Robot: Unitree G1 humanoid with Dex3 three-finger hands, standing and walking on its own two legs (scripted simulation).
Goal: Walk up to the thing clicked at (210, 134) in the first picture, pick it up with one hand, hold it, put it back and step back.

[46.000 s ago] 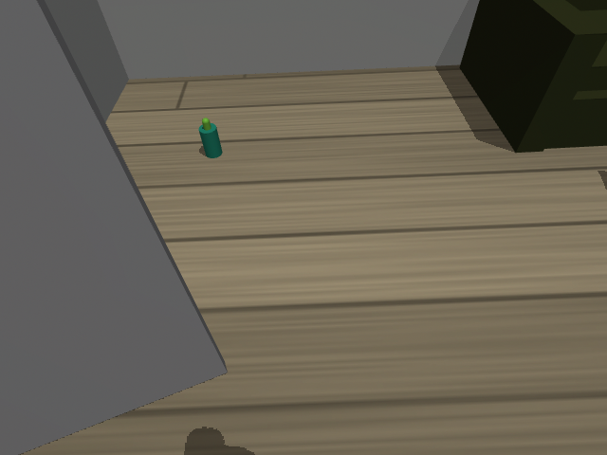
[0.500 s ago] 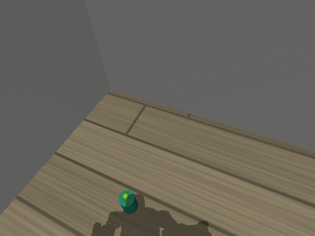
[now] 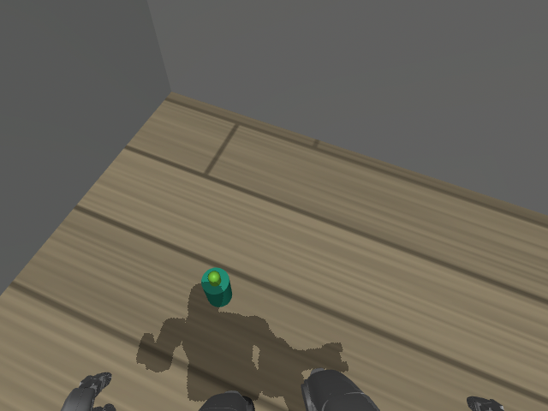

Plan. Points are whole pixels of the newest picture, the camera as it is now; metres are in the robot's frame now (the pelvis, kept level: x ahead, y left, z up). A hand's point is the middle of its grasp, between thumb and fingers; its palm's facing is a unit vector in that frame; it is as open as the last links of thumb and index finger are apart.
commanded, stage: step back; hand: left
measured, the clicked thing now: (216, 285) +0.49 +0.17 -0.66
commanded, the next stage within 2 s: none
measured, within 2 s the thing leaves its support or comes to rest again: neither
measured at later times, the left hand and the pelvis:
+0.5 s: hand out of the picture +0.01 +0.26 -0.14, palm faces -0.01 -0.92 -0.40, open 7.4 cm; pelvis -0.12 +0.00 -0.01, yaw +1 degrees
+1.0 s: hand out of the picture -0.22 +0.24 -0.16, palm faces -0.08 -0.92 -0.39, open 7.4 cm; pelvis -0.30 -0.03 -0.02, yaw -3 degrees
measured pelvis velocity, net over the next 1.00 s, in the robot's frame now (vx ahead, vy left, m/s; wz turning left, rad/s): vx -0.30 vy -0.03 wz -0.06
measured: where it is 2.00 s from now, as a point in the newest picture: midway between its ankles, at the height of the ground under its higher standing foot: outside the picture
